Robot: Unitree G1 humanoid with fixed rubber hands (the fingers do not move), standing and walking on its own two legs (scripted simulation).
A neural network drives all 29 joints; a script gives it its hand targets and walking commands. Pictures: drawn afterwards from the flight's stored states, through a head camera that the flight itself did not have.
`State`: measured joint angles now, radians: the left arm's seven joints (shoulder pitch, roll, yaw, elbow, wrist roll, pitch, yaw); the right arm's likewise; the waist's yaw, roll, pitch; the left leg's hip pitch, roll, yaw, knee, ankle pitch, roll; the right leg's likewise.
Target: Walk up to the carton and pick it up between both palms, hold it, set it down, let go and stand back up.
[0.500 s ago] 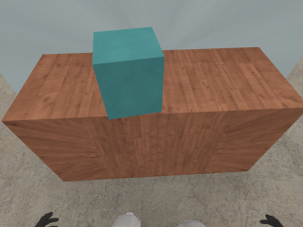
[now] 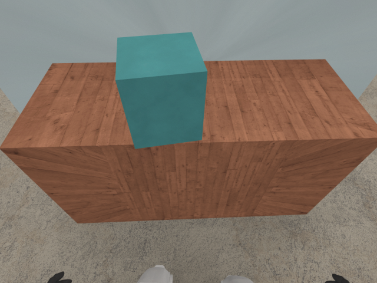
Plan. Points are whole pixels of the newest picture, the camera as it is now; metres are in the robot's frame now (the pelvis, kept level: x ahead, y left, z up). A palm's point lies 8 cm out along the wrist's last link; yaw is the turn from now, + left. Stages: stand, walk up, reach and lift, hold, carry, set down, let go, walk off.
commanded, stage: walk up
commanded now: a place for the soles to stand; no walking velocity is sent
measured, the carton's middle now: (162, 92) +0.61 +0.10 +0.04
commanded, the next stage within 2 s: none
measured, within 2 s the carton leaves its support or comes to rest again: neither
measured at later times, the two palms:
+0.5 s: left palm out of the picture +0.06 +0.33 -0.06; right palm (326, 243) +0.23 -0.30 -0.09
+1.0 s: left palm (66, 214) +0.30 +0.34 -0.10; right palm (312, 214) +0.30 -0.29 -0.09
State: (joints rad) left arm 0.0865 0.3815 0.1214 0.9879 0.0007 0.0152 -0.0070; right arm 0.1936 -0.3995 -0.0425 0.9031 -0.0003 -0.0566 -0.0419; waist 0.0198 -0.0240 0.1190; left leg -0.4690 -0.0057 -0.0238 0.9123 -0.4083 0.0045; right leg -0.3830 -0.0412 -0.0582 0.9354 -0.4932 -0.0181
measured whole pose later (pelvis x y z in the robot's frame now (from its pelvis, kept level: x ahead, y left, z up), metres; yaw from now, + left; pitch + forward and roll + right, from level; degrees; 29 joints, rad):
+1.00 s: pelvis +0.21 +0.02 +0.01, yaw +3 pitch -4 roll +2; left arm 0.12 0.38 0.10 0.87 0.00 0.03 -0.01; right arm 0.21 -0.39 -0.04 0.91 0.00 -0.05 -0.02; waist 0.02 -0.05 0.16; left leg -0.44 -0.07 -0.02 0.80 -0.29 0.03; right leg -0.53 -0.03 -0.01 1.06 -0.47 0.01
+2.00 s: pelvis +0.16 +0.01 +0.02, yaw +5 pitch -4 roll +1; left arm 0.16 0.38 0.09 0.99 0.00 0.04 0.00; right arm 0.29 -0.38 -0.04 0.99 0.00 -0.05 -0.02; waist 0.02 -0.12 0.11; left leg -0.28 -0.06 -0.02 0.79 -0.44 0.03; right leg -0.36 -0.02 0.04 0.90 -0.49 -0.05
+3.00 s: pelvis +0.14 +0.05 +0.02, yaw +7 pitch -4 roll -1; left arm 0.15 0.37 0.08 1.01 0.00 -0.05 0.03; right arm 0.12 -0.38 -0.04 0.99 0.00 0.03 0.01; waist 0.02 0.06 0.12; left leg -0.36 0.00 -0.03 0.90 -0.48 0.00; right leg -0.32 -0.05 0.03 0.77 -0.38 0.01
